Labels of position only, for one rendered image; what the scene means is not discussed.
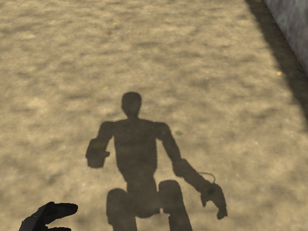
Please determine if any left robot hand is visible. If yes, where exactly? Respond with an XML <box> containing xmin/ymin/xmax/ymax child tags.
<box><xmin>18</xmin><ymin>201</ymin><xmax>78</xmax><ymax>231</ymax></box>

